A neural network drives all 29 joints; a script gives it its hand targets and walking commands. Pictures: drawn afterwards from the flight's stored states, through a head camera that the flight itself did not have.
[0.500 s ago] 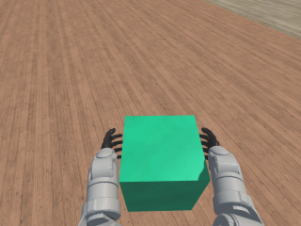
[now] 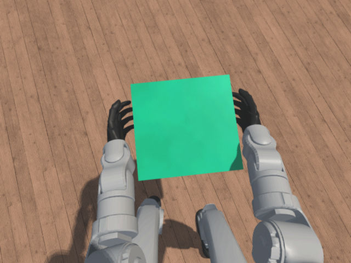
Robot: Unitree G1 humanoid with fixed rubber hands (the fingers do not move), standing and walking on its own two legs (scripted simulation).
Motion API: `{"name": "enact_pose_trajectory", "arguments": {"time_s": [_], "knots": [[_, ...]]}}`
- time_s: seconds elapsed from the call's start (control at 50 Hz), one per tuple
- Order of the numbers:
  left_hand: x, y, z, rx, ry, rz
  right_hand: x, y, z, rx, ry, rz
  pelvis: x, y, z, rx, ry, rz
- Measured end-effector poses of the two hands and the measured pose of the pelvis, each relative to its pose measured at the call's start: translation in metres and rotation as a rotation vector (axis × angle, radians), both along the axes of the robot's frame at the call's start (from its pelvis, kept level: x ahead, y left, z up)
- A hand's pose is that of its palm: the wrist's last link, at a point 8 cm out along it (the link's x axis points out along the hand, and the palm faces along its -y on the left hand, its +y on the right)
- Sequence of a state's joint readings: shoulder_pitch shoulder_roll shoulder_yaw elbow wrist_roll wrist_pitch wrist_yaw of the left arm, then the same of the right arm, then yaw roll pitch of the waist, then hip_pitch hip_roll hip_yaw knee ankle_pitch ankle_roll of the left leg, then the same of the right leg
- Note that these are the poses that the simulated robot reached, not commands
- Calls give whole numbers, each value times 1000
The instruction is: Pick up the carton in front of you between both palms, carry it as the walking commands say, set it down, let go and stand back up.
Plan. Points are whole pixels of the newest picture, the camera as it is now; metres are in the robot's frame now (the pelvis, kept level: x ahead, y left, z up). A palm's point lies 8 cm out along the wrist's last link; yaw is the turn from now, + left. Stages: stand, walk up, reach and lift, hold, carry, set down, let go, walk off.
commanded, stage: set down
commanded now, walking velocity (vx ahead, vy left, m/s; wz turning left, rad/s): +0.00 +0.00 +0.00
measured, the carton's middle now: (182, 133) +0.42 +0.01 -0.15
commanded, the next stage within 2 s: none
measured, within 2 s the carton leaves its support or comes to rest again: rests again in 1.86 s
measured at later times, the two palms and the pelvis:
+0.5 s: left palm (124, 137) +0.42 +0.17 -0.22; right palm (224, 125) +0.46 -0.12 -0.22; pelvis -0.01 -0.01 -0.12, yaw -1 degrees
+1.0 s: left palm (131, 144) +0.43 +0.18 -0.37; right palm (210, 126) +0.50 -0.11 -0.37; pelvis -0.04 +0.00 -0.23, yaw -2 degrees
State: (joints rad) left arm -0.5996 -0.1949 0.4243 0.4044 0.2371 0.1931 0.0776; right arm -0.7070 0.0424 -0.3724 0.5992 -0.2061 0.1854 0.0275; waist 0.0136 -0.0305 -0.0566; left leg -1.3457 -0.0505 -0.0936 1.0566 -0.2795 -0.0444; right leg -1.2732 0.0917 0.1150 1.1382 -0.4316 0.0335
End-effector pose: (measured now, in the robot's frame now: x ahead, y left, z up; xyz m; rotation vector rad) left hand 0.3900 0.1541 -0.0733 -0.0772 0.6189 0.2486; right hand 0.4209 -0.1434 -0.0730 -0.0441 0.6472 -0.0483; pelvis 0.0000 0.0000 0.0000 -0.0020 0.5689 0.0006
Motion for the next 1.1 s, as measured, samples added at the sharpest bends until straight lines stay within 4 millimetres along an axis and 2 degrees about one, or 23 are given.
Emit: {"name": "enact_pose_trajectory", "arguments": {"time_s": [0.12,0.24,0.46,0.7,0.92,1.1], "knots": [[13,4,-23,-6,21,18,16,5,-24,17,24,-2,1,-11,-28,1,79,0],[19,10,-54,8,55,18,24,10,-57,11,58,11,2,-15,-52,-2,154,0],[30,17,-129,14,56,24,37,18,-135,0,56,31,-9,-9,-108,-9,258,-7],[37,24,-210,-1,61,53,55,26,-210,-24,58,69,-29,0,-171,-12,270,-17],[42,27,-275,5,90,72,72,31,-271,-42,84,111,-42,-1,-217,-5,261,-25],[47,30,-331,25,117,88,85,36,-331,-49,106,151,-46,-7,-251,15,243,-40]]}}
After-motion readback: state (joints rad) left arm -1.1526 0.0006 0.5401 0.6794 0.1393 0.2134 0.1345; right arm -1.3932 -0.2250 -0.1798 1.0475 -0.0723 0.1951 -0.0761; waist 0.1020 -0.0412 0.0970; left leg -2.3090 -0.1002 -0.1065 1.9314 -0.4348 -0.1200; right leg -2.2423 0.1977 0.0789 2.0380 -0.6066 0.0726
